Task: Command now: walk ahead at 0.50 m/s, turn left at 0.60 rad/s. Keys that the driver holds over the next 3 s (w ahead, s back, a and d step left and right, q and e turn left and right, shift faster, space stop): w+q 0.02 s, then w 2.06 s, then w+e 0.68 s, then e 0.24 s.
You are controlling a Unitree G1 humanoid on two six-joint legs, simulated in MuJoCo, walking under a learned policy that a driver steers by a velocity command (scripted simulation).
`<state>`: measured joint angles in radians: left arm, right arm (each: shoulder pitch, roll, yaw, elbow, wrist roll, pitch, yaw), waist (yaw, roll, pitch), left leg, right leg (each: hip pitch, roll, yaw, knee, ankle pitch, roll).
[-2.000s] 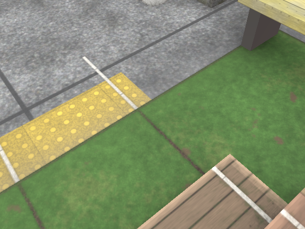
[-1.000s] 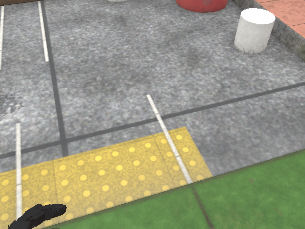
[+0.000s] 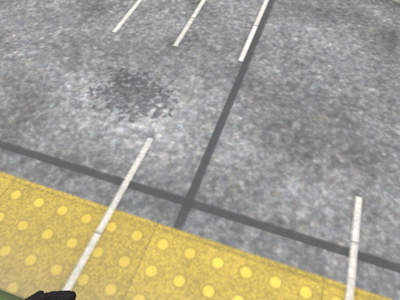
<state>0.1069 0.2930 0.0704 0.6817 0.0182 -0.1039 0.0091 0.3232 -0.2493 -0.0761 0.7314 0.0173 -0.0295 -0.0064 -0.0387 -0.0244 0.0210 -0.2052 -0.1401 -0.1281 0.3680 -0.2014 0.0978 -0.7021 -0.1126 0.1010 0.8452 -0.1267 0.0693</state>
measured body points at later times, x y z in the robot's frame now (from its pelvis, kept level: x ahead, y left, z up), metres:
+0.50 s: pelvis +0.27 -0.05 +0.01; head +0.30 -0.06 +0.45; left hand +0.25 +0.22 -0.11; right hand +0.49 -0.27 -0.09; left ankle +0.38 +0.14 -0.69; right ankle +0.24 -0.15 -0.74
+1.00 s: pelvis +0.51 +0.04 +0.00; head +0.54 +0.05 +0.45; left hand +0.66 +0.32 -0.09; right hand +0.58 -0.24 -0.11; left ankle +0.48 +0.12 -0.74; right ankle +0.68 -0.12 -0.68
